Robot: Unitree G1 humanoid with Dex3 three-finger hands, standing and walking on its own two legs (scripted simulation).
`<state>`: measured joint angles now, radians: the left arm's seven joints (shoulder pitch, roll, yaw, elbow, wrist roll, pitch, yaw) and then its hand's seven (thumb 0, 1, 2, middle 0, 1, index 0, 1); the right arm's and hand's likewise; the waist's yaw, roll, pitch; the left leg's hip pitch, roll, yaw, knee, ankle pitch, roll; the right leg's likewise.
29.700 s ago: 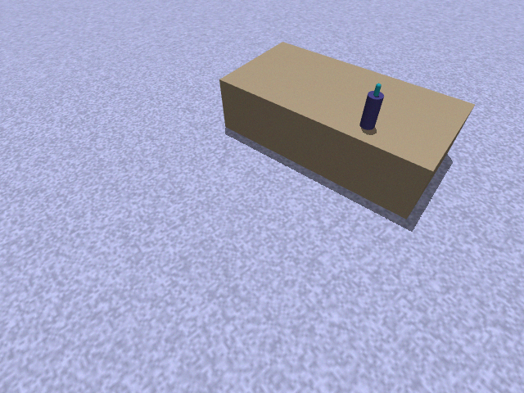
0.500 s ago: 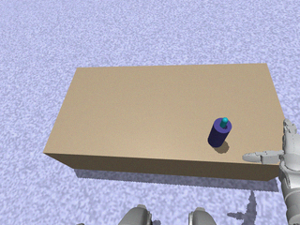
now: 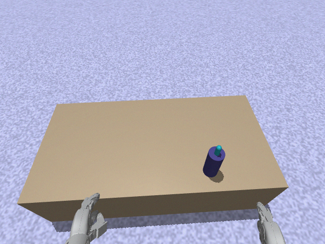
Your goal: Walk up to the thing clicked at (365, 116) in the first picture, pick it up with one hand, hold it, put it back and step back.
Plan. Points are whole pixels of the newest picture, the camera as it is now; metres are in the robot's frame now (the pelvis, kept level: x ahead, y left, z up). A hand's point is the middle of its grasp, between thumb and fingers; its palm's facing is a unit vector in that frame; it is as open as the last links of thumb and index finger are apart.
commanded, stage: home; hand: right
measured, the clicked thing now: (214, 159) +0.50 -0.19 -0.30
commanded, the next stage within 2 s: stand in 1.82 s
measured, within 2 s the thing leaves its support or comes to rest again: neither
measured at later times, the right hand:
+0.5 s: hand out of the picture +0.13 -0.21 -0.10, palm faces -0.08 +0.93 -0.35, open 17.5 cm
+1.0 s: hand out of the picture +0.06 -0.26 -0.11, palm faces -0.04 +0.93 -0.36, open 17.4 cm
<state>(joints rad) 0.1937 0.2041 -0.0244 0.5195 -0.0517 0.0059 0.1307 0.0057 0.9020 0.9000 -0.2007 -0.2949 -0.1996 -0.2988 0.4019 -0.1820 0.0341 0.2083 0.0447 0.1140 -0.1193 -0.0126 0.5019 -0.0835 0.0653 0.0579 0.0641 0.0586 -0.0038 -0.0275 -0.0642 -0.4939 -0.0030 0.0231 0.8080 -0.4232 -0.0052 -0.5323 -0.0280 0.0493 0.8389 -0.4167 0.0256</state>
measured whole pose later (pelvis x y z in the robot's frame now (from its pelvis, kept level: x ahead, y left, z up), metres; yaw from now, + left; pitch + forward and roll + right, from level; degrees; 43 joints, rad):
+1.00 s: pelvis -0.01 -0.02 +0.04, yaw +1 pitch -3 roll +0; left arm 0.17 0.30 0.02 1.02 0.03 0.02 0.01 0.00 0.90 0.90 -0.20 -0.30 -0.20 -0.30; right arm 0.21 -0.31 0.01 1.02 -0.03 0.00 -0.03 -0.01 0.53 -0.06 0.06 0.05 0.06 0.05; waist 0.00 -0.02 0.03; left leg -0.14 0.05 -0.02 0.44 -0.24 -0.04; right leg -0.15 0.02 0.00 0.42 -0.21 -0.01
